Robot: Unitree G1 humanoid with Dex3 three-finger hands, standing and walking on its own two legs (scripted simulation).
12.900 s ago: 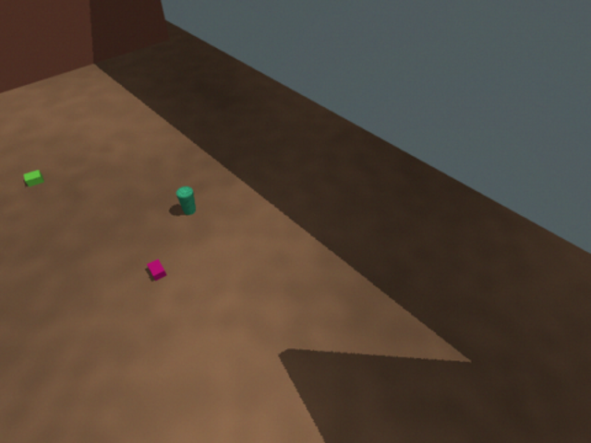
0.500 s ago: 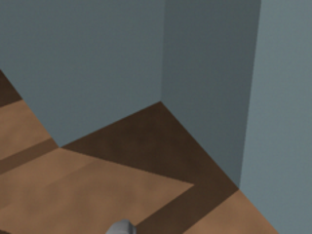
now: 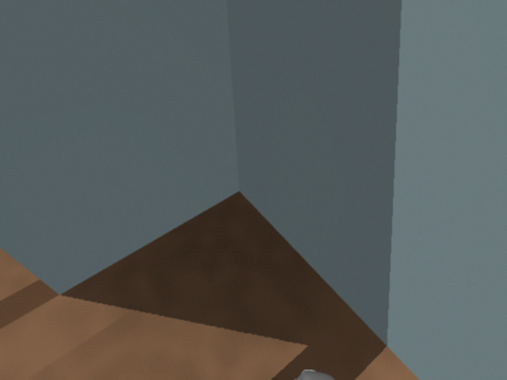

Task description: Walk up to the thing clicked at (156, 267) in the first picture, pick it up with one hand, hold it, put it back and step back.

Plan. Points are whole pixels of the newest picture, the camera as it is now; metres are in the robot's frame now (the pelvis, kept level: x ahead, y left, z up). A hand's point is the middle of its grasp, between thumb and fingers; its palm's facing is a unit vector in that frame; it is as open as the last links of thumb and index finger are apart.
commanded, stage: walk up
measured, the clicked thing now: out of the picture -1.33 -0.41 -0.73
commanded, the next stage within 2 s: stand in 0.96 s
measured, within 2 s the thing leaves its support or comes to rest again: neither
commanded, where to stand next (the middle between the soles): +0.10 +0.02 m, yaw +0 degrees
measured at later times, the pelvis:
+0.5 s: pelvis +0.05 +0.02 +0.01, yaw +1 degrees
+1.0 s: pelvis +0.06 +0.02 +0.03, yaw +1 degrees
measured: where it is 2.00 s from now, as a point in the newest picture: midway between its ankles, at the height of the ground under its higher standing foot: outside the picture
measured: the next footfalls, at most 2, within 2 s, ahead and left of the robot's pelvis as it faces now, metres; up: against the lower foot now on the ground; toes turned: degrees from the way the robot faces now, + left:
left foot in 0.26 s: +0.12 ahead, +0.15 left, +0.00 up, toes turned +3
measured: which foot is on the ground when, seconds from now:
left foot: up 0.00-0.24, down 0.26-1.00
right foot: down 0.00-1.00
